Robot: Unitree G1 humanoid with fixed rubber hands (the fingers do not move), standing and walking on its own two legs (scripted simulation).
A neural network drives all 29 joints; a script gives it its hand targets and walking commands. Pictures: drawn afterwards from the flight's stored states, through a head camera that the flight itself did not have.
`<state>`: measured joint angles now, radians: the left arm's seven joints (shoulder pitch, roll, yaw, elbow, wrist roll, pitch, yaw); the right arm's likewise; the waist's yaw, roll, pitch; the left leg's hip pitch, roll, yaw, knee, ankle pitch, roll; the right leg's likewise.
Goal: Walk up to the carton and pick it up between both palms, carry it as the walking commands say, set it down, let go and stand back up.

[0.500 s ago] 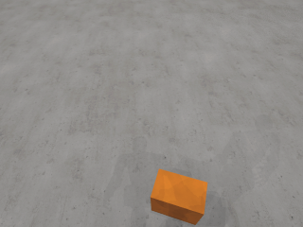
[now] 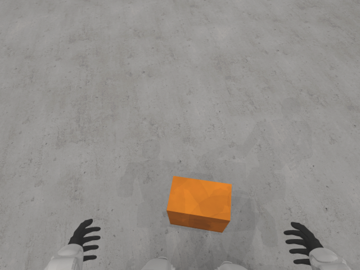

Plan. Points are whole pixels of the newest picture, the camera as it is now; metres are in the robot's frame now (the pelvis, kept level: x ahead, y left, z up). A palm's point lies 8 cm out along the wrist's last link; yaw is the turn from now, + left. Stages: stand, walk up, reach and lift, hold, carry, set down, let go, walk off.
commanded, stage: reach and lift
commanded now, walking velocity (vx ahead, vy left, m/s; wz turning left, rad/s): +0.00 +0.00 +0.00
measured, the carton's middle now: (198, 205) +0.43 -0.01 -0.62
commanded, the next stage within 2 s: none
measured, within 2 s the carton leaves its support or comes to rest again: neither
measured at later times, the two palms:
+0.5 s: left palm (97, 243) +0.18 +0.25 -0.13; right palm (303, 238) +0.22 -0.25 -0.12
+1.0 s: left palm (122, 187) +0.34 +0.23 -0.16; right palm (289, 194) +0.34 -0.25 -0.16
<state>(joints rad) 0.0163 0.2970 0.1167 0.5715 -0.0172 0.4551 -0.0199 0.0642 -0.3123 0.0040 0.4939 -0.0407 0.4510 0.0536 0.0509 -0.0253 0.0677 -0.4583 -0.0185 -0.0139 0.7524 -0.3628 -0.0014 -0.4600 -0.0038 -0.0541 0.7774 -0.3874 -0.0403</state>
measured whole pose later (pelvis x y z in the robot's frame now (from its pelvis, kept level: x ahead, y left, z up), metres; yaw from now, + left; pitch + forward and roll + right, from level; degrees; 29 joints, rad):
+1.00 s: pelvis -0.05 +0.01 -0.07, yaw -1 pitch +30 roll +1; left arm -0.63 0.29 0.18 0.71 -0.07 0.24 -0.02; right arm -0.69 -0.35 -0.21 0.78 0.07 0.21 0.07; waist 0.00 0.00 0.01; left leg -1.22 -0.01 0.01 1.06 -0.36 0.00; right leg -1.23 0.00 -0.03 1.07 -0.36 -0.03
